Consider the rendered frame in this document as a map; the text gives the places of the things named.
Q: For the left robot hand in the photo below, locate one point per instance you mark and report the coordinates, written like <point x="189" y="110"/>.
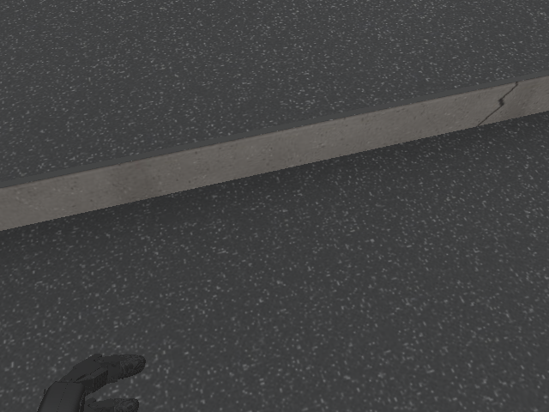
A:
<point x="68" y="394"/>

